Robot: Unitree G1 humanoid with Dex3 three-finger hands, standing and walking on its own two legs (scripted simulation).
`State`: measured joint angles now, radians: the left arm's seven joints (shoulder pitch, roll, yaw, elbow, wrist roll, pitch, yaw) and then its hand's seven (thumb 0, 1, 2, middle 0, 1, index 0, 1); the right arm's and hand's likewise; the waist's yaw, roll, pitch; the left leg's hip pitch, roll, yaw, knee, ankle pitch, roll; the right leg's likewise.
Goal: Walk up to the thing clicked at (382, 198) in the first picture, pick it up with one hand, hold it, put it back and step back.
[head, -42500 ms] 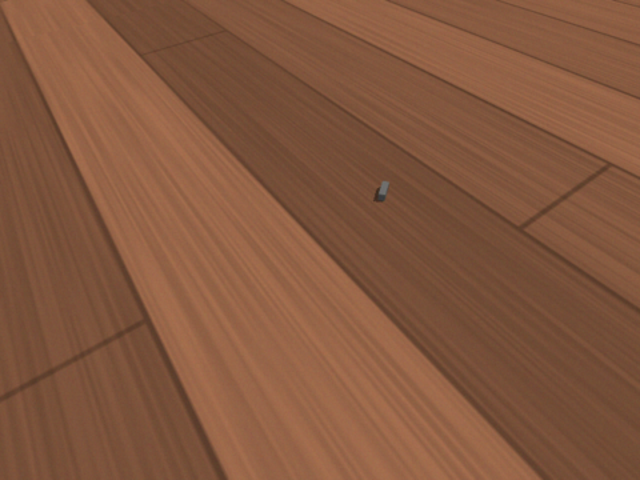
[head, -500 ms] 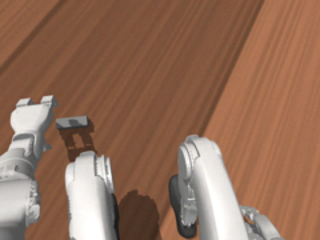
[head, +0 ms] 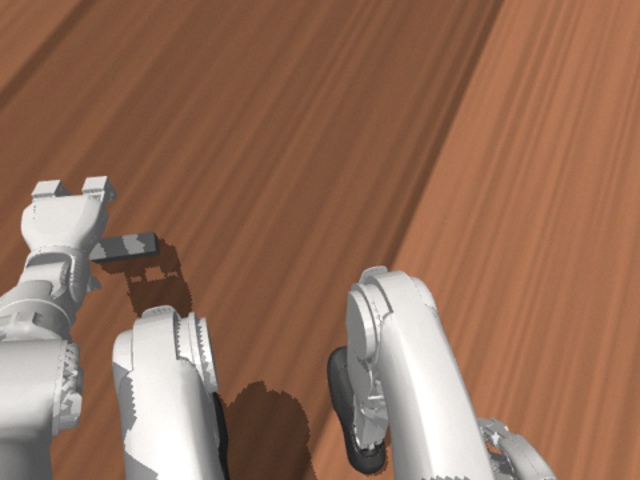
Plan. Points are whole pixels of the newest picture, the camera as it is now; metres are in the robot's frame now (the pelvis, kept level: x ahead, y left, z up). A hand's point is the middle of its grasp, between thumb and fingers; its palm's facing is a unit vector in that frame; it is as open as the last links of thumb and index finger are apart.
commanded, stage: approach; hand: left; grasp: from above
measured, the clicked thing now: (125, 247) +0.44 +0.23 -0.30
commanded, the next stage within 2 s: rest palm in 0.62 s
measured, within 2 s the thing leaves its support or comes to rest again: neither
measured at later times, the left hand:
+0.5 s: hand (82, 263) +0.40 +0.26 -0.20, palm faces -0.57 -0.09 -0.82, open 13.7 cm
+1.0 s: hand (92, 243) +0.43 +0.25 -0.21, palm faces -0.55 -0.06 -0.83, open 13.8 cm
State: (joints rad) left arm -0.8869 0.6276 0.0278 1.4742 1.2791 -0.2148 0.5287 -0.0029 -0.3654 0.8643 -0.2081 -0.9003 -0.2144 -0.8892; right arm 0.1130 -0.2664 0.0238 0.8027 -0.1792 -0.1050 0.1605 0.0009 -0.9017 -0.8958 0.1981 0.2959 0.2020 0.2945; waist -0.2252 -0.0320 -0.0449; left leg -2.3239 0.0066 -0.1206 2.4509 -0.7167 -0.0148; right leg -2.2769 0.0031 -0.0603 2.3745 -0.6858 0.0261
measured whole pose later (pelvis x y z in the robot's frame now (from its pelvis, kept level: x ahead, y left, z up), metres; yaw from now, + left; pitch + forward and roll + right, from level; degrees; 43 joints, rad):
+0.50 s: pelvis -0.01 +0.00 +0.00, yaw +0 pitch +33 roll -6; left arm -0.87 0.64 0.04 1.47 1.17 -0.19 0.40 0.00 -0.44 0.93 -0.15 -0.96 -0.16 -0.95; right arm 0.16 -0.28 0.05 0.78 -0.16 -0.09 0.18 0.00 -0.90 -0.90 0.20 0.30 0.20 0.29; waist -0.22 0.00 0.00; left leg -2.31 0.01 -0.13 2.44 -0.70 -0.02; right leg -2.27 0.01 -0.07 2.36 -0.66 0.02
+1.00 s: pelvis +0.00 +0.00 +0.00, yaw -1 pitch +33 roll -7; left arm -1.00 0.67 0.03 1.64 1.23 -0.14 0.47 0.00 -0.45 0.95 -0.14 -0.93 -0.14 -0.93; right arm 0.10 -0.29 0.08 0.76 -0.20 -0.12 0.19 0.00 -0.90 -0.90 0.20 0.30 0.20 0.29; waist -0.29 -0.02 0.00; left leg -2.34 0.00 -0.13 2.46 -0.70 -0.01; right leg -2.28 0.00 -0.07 2.37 -0.67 0.03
